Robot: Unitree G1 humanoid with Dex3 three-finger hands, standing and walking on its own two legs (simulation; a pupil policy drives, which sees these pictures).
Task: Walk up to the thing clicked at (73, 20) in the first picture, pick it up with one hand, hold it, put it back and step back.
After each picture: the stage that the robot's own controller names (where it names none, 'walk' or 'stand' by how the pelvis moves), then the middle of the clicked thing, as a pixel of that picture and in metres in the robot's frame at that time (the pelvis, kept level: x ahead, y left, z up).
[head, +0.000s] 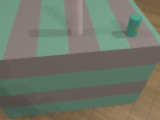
stand; (76, 14) +0.81 +0.07 +0.03
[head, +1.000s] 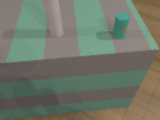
rise first; (52, 13) +0.71 +0.18 +0.06
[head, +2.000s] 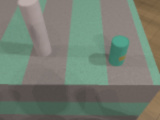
rise first; (37, 29) +0.56 +0.22 +0.07
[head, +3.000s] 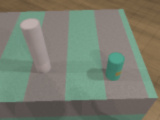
stand; (37, 48) +0.53 +0.22 +0.03
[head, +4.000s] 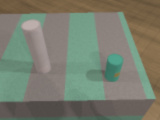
stand; (38, 49) +0.54 +0.22 +0.03
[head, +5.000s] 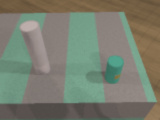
stand; (37, 50) +0.52 +0.22 +0.02
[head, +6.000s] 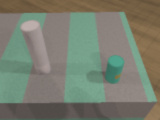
stand; (37, 50) +0.53 +0.22 +0.03
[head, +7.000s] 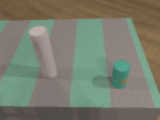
rise first; (44, 55) +0.52 +0.22 +0.03
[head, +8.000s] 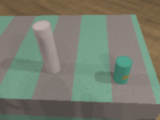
go down; (48, 49) +0.54 +0.21 +0.03
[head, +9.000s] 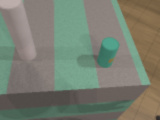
go down; (20, 32) +0.55 +0.20 +0.05
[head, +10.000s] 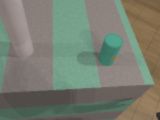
go down; (16, 26) +0.53 +0.20 +0.08
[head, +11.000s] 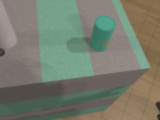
close in; out of the picture +0.54 +0.22 +0.11
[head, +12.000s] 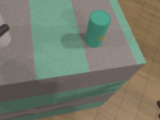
lift; out of the picture +0.54 +0.22 +0.12
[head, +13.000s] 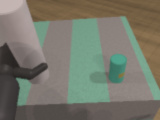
lift; (26, 48) +0.33 +0.16 +0.25
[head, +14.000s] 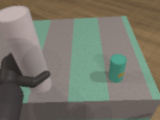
hold; (29, 57) +0.33 +0.17 +0.21
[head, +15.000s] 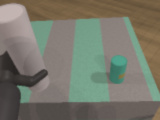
hold; (26, 55) +0.32 +0.17 +0.22
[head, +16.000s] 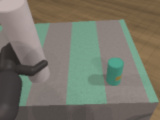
crouch; (27, 47) +0.36 +0.17 +0.23
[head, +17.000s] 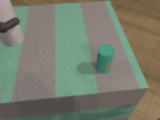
crouch; out of the picture +0.50 +0.22 +0.25
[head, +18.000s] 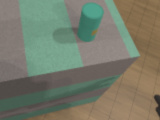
lower; out of the picture +0.55 +0.22 +0.12
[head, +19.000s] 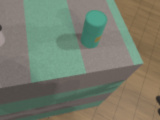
lower; out of the picture +0.54 +0.22 +0.12
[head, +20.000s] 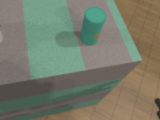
lower; out of the picture +0.54 +0.22 +0.12
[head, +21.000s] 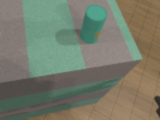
lower; out of the picture +0.55 +0.23 +0.12
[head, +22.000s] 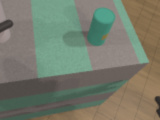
open; out of the picture +0.54 +0.21 +0.12
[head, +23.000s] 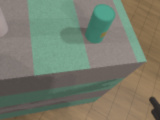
sink last; out of the picture +0.54 +0.21 +0.12
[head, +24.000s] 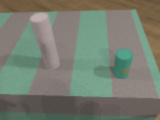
sink last; (46, 43) +0.54 +0.21 +0.07
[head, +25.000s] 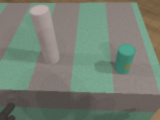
stand; (46, 37) +0.54 +0.20 +0.07
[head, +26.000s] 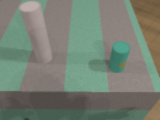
stand; (38, 36) +0.54 +0.21 +0.09
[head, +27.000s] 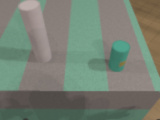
stand; (37, 35) +0.54 +0.21 +0.09
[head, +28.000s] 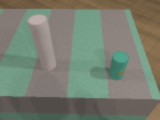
stand; (44, 45) +0.54 +0.20 +0.04
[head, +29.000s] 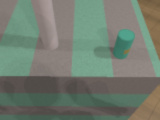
walk; (46, 23) +0.59 +0.16 +0.06
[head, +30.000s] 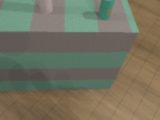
walk; out of the picture +0.82 +0.23 +0.04
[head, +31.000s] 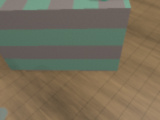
stand; out of the picture +1.16 +0.24 +0.05
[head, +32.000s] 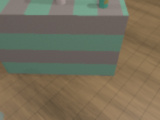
stand; out of the picture +1.16 +0.21 +0.03
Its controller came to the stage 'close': yes
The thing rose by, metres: 0.21
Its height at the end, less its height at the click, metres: +0.00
